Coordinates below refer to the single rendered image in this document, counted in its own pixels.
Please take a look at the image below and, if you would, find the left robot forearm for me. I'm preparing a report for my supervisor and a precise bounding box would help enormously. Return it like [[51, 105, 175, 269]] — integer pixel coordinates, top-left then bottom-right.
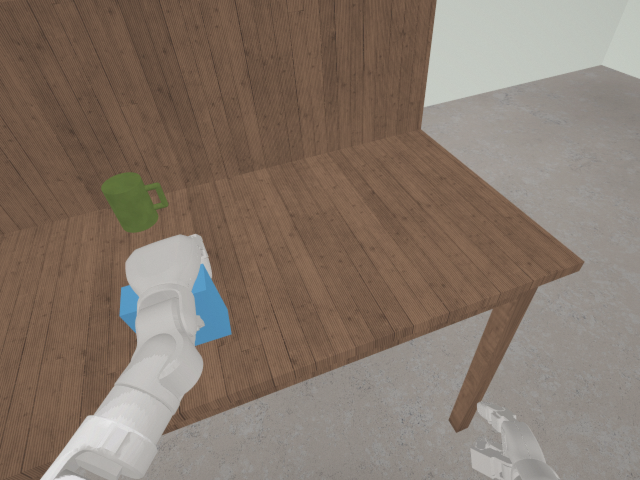
[[40, 284, 203, 480]]

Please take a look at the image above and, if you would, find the sponge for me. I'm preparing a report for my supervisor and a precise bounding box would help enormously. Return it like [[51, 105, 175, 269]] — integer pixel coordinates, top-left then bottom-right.
[[119, 264, 232, 346]]

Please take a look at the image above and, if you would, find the right robot forearm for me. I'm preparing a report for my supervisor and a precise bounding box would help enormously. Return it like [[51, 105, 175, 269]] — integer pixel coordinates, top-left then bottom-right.
[[511, 459, 560, 480]]

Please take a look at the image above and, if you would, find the robot left hand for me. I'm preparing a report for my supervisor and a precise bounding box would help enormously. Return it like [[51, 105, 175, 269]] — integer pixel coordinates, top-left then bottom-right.
[[125, 234, 212, 331]]

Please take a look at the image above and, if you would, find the table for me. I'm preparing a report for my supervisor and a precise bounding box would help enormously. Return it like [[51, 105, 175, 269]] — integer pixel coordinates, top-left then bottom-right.
[[0, 0, 584, 480]]

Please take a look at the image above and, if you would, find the robot right hand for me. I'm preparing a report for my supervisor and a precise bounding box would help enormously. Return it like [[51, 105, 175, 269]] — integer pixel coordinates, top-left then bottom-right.
[[470, 401, 546, 480]]

